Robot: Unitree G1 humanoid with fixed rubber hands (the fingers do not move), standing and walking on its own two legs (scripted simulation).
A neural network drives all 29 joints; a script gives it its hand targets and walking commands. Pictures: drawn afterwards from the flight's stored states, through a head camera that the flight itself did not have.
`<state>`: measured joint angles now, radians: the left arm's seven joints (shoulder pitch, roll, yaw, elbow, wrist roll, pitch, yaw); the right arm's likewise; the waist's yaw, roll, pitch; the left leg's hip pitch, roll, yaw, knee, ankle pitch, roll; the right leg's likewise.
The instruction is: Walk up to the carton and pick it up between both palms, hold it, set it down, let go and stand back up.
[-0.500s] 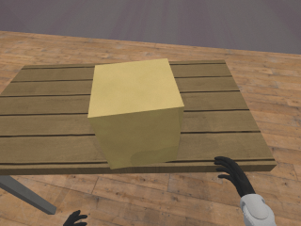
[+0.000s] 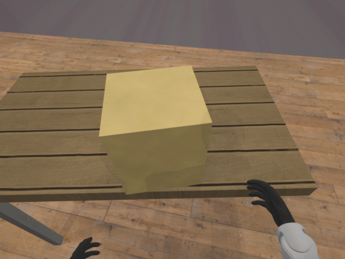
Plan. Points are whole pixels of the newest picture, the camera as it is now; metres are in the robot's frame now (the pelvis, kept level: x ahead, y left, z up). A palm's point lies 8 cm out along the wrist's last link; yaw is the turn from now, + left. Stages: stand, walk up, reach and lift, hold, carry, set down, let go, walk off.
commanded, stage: stand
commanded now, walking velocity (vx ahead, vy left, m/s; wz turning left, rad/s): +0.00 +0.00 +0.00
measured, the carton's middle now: (157, 132) +0.40 +0.06 +0.07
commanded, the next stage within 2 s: none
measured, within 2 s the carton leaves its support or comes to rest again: neither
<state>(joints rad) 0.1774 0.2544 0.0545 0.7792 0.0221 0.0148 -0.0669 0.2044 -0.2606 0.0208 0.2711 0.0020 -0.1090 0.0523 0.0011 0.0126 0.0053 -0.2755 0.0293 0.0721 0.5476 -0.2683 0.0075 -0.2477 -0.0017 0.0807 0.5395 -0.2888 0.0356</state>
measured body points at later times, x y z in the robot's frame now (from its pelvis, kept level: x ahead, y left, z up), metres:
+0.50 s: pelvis +0.00 +0.00 +0.00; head +0.01 -0.01 +0.45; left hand +0.14 +0.26 -0.11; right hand +0.22 -0.22 -0.01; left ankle +0.01 +0.11 -0.73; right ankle +0.00 -0.14 -0.73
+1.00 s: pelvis +0.00 +0.00 +0.00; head +0.01 +0.00 +0.45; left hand +0.15 +0.26 -0.10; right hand +0.22 -0.22 -0.01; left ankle +0.01 +0.11 -0.73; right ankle +0.00 -0.14 -0.73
